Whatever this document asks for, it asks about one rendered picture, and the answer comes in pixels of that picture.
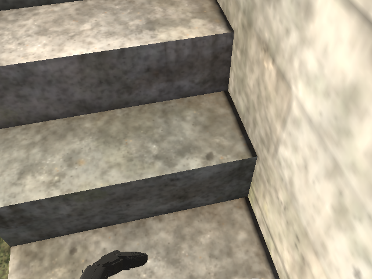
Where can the robot left hand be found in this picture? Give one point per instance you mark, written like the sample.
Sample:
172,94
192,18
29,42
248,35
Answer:
113,263

